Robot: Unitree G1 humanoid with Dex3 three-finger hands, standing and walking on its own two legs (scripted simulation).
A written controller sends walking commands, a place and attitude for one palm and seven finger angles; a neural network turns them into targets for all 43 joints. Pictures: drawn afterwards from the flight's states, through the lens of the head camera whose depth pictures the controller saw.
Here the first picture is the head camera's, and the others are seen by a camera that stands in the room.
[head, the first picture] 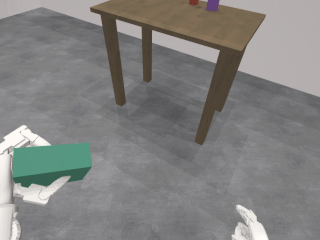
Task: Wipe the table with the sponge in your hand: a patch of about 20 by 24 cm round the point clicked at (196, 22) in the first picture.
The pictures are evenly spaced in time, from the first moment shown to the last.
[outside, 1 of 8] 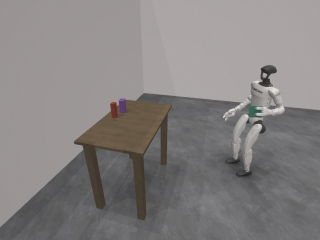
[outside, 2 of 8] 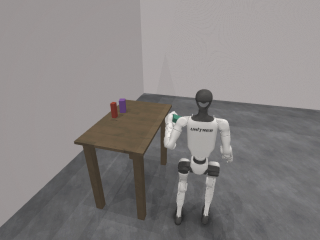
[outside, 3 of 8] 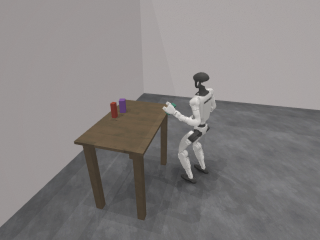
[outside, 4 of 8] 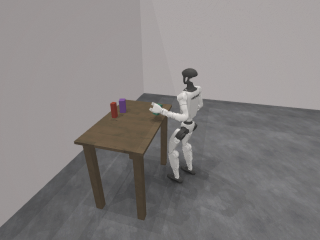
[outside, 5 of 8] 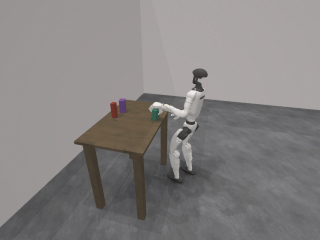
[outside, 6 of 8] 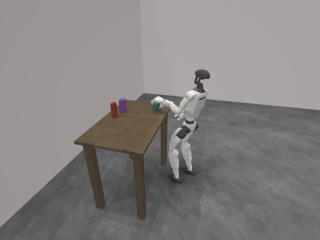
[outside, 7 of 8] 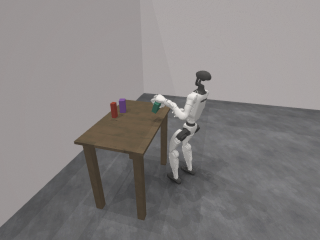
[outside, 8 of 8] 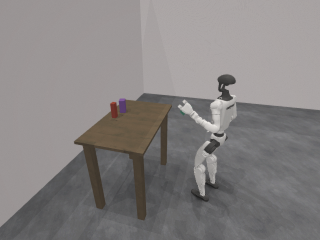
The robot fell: no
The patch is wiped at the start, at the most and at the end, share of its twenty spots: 0.00 1.00 1.00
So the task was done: yes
